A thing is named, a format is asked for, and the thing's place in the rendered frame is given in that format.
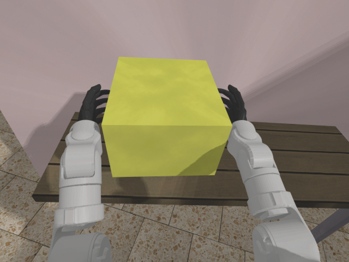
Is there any carton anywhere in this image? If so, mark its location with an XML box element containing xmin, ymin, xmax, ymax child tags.
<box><xmin>101</xmin><ymin>57</ymin><xmax>232</xmax><ymax>177</ymax></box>

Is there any robot right upper arm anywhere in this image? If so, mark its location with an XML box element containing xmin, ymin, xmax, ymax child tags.
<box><xmin>252</xmin><ymin>219</ymin><xmax>321</xmax><ymax>262</ymax></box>

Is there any robot right hand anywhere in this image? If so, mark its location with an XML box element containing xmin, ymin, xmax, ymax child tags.
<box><xmin>218</xmin><ymin>85</ymin><xmax>247</xmax><ymax>123</ymax></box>

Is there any table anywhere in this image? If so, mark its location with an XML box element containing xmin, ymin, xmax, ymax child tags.
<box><xmin>32</xmin><ymin>112</ymin><xmax>349</xmax><ymax>243</ymax></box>

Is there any robot left hand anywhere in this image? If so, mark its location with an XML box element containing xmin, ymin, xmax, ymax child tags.
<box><xmin>77</xmin><ymin>84</ymin><xmax>110</xmax><ymax>124</ymax></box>

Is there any robot left upper arm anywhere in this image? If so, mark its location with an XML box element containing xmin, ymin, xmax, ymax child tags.
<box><xmin>49</xmin><ymin>232</ymin><xmax>112</xmax><ymax>262</ymax></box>

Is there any robot left forearm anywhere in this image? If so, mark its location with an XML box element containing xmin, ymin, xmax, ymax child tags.
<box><xmin>47</xmin><ymin>120</ymin><xmax>104</xmax><ymax>262</ymax></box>

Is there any robot right forearm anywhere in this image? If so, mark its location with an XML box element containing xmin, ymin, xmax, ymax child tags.
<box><xmin>227</xmin><ymin>120</ymin><xmax>320</xmax><ymax>258</ymax></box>

